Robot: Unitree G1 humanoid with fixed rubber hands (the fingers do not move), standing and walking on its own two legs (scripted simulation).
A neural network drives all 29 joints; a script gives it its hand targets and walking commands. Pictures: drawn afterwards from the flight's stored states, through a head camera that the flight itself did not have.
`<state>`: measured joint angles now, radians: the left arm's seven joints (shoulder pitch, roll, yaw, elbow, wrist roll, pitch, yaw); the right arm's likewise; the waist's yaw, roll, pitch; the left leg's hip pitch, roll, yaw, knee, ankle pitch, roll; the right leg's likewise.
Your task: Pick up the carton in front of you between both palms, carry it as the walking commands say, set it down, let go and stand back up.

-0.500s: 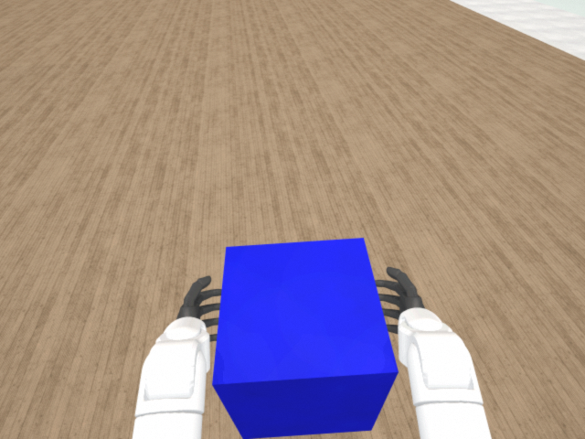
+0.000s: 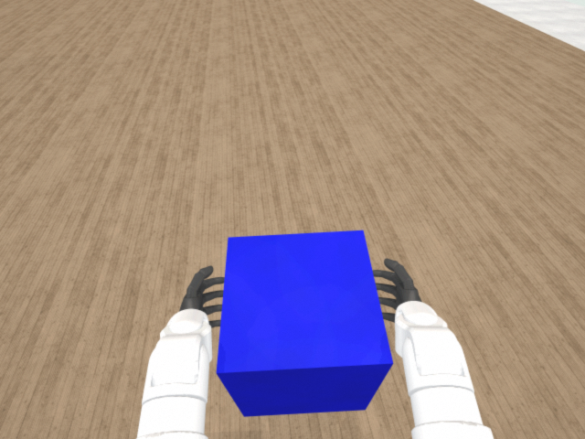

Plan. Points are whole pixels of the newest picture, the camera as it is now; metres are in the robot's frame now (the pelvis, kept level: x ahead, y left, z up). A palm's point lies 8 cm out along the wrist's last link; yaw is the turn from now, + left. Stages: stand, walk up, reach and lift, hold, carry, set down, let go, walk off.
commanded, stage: carry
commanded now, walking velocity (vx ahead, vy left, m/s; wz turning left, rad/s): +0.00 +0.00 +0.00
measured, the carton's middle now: (300, 328) +0.32 +0.00 -0.05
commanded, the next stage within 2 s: hold in 0.62 s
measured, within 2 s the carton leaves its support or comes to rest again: neither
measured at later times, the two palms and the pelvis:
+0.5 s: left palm (200, 323) +0.28 +0.14 +0.04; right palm (416, 316) +0.28 -0.16 +0.04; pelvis -0.01 -0.01 +0.00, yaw +0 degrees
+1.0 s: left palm (219, 311) +0.29 +0.11 +0.05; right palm (444, 341) +0.24 -0.18 +0.05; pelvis -0.02 +0.02 +0.01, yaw -10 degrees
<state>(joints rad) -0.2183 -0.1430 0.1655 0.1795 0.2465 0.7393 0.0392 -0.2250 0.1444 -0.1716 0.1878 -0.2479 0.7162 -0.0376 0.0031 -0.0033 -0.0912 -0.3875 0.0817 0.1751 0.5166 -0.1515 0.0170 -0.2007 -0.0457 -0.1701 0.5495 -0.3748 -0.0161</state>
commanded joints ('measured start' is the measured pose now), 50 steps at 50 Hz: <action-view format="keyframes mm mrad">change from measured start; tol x4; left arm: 1 -468 -914 -561 -87 -268 -49 -253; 31 -461 -920 -553 -73 -267 -47 -257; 32 -372 -936 -534 -100 -272 -50 -261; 36 -431 -889 -576 -138 -265 -74 -259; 50 -483 -963 -499 39 -206 -70 -281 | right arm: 1 -425 937 555 -58 262 -25 252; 31 -434 940 561 -60 268 -23 253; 33 -335 946 495 -10 219 -67 244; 42 -484 948 529 11 252 -89 263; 50 -540 959 487 83 239 -79 299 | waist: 1 -2 3 -235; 31 -1 -1 -238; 32 9 -153 -106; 35 -30 -72 -191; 43 37 -39 -120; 50 18 -7 -89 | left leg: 1 197 88 -102 -36 180 7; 31 189 86 -90 -31 178 -3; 32 521 -204 -229 -29 285 14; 34 533 -177 -252 -50 395 6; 39 433 -195 -231 -111 229 -18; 50 533 -185 -223 -146 94 -16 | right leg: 1 -37 -112 97 -111 207 -9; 31 -36 -113 100 -105 251 -18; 32 -163 47 309 -206 536 -11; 34 -43 64 310 -191 658 10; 36 73 87 299 -214 568 13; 39 118 96 291 -233 487 17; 50 -70 111 263 -276 207 2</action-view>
